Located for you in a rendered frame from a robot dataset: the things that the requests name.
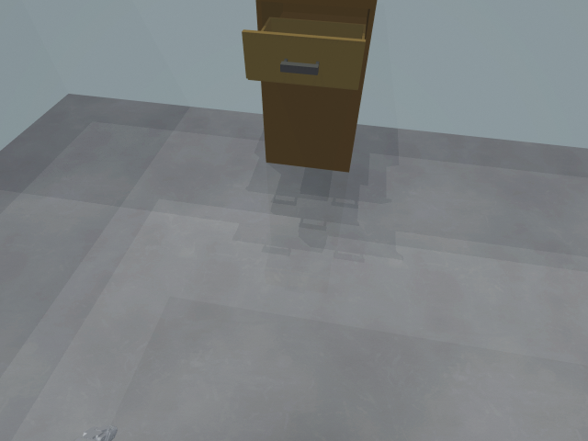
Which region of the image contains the cabinet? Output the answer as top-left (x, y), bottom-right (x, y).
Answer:
top-left (255, 0), bottom-right (377, 173)

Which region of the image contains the handle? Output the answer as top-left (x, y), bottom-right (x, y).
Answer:
top-left (280, 59), bottom-right (319, 75)

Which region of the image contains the drawer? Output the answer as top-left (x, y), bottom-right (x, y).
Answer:
top-left (242, 17), bottom-right (366, 90)

